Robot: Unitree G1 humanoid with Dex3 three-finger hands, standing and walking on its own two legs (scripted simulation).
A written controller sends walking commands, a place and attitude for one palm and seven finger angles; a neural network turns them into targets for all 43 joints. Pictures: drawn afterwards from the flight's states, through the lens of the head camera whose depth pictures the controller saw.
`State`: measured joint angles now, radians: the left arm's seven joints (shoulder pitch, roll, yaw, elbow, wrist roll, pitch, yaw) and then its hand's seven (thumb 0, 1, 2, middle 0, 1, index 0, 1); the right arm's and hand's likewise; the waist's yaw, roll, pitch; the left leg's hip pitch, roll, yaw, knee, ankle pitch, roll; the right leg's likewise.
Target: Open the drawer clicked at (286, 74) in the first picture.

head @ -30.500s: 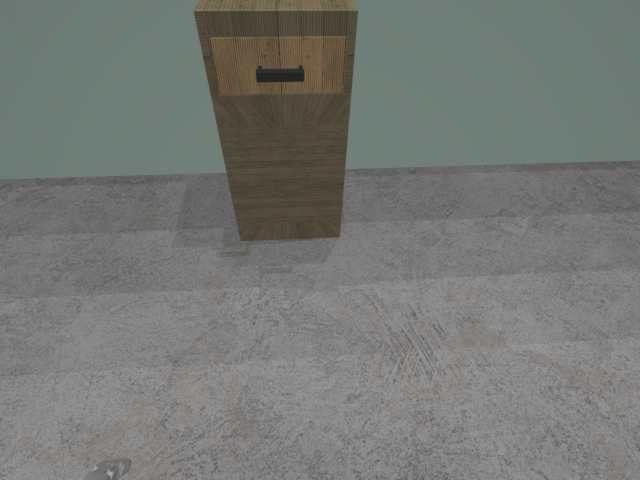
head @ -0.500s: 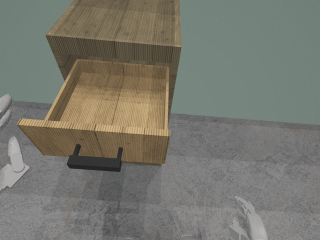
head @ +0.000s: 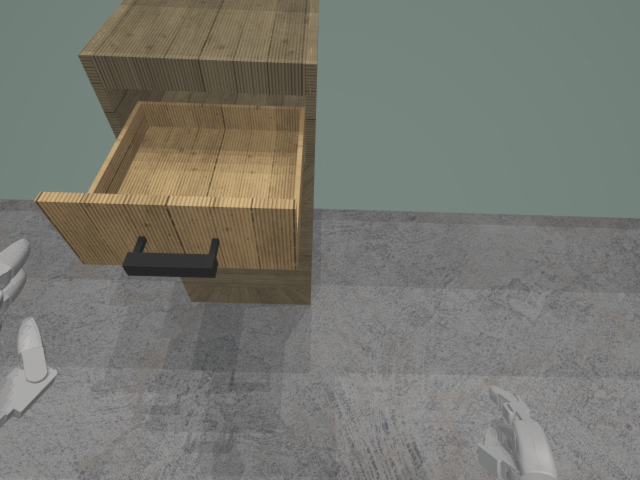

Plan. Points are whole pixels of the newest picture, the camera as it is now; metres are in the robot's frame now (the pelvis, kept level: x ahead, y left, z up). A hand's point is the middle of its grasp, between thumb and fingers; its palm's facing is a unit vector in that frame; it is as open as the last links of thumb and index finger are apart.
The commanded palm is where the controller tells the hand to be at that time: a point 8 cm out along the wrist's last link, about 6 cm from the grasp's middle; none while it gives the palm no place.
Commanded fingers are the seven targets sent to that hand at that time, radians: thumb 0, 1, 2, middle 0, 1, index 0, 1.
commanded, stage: stop stepping back and stand still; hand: left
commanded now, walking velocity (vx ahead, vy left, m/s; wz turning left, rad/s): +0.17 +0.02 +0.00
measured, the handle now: (175, 253) +0.44 +0.24 -0.03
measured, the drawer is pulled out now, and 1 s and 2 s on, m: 0.30 0.30 0.30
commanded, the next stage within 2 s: let the arm hang, fingers relaxed in 0.56 s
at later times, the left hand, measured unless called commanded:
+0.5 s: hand out of the picture +0.12 +0.23 +0.14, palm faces +0.37 -0.83 -0.42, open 7.4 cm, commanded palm +0.06 +0.28 +0.18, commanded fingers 0.00 0.90 0.90 -0.20 -0.30 -0.20 -0.30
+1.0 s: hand out of the picture -0.02 +0.16 -0.17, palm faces +0.12 -0.98 -0.18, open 6.9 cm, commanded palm none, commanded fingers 0.00 0.90 0.90 -0.20 -0.30 -0.20 -0.30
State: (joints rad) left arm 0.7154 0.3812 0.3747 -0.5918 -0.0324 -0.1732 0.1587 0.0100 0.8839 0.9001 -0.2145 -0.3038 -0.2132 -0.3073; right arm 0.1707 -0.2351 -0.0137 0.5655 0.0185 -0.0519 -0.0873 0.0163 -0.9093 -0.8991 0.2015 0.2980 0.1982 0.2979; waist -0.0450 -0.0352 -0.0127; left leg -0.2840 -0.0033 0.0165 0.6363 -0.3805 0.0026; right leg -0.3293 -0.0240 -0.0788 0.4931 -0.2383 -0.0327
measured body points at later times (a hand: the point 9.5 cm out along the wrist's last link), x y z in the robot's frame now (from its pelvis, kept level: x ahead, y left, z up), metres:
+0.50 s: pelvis -0.07 -0.01 -0.01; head -0.07 +0.00 +0.44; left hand +0.09 +0.27 +0.17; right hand +0.08 -0.24 -0.09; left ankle -0.07 +0.11 -0.74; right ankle -0.02 -0.09 -0.71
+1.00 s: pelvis -0.06 -0.02 -0.01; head -0.04 +0.00 +0.44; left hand -0.02 +0.21 -0.16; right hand +0.00 -0.25 -0.14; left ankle -0.09 +0.11 -0.74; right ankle -0.04 -0.11 -0.74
